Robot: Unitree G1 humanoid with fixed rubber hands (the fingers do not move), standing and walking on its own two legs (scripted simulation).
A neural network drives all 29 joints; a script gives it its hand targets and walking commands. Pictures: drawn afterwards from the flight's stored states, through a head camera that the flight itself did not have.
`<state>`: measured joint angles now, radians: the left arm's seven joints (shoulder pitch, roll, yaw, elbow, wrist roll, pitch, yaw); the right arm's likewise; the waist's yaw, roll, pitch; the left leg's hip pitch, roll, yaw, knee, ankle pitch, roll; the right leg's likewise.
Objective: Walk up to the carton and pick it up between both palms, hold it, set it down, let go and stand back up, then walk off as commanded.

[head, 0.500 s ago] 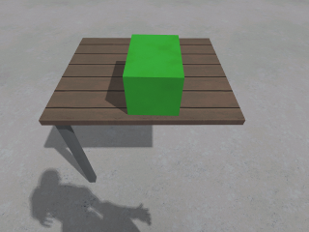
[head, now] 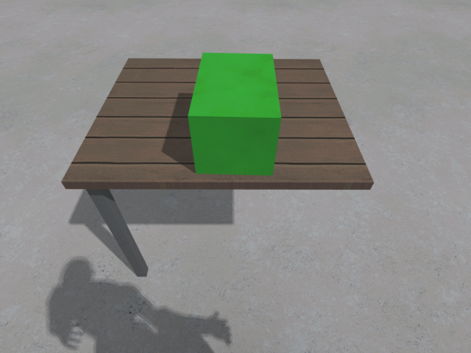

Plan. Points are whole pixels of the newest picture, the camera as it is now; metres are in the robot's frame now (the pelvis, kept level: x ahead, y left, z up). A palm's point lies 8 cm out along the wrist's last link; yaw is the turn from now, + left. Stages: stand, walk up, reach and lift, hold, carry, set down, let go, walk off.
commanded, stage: stand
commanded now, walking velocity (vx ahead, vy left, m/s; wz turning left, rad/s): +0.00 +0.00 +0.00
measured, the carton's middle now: (235, 111) +0.74 -0.01 -0.01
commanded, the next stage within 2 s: none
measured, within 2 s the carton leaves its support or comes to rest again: neither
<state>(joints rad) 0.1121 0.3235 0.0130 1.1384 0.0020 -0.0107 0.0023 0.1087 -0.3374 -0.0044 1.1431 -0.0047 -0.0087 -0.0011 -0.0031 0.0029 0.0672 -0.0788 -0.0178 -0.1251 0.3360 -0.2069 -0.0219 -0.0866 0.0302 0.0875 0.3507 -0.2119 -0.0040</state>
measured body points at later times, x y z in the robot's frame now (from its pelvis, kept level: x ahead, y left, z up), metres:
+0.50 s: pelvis +0.00 +0.00 +0.00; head +0.01 +0.00 +0.45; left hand +0.07 +0.29 -0.13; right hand +0.06 -0.30 -0.14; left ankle -0.01 +0.14 -0.75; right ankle -0.01 -0.12 -0.75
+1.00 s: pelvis +0.00 +0.00 +0.00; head +0.01 +0.00 +0.45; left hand +0.07 +0.30 -0.14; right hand +0.06 -0.30 -0.14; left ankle -0.01 +0.14 -0.75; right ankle -0.01 -0.12 -0.75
